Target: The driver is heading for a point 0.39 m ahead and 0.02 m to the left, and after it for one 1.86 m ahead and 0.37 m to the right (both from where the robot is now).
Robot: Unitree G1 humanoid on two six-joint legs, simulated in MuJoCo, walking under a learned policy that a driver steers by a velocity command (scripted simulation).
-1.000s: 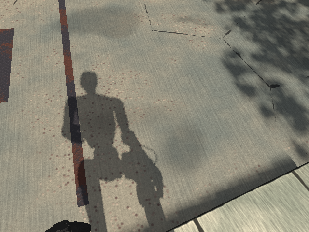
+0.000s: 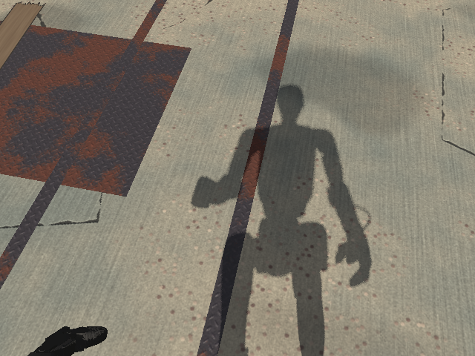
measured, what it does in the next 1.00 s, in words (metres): walks ahead: right foot, then left foot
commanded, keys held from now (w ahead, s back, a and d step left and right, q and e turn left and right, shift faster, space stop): q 0.40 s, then no key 0.06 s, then e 0.54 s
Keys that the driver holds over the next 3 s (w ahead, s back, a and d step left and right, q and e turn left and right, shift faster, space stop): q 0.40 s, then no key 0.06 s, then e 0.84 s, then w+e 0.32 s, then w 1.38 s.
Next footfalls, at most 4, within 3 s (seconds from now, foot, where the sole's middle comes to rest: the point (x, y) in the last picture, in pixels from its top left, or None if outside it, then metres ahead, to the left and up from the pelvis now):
0.10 right None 0.29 -0.12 -0.78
0.52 left None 0.18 0.11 -0.78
1.00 right None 0.21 -0.12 -0.78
1.54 left None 0.30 0.09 -0.78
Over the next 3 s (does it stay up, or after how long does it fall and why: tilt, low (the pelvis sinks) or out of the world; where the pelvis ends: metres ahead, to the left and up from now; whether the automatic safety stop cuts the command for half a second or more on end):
stays up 0.92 -0.32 0.00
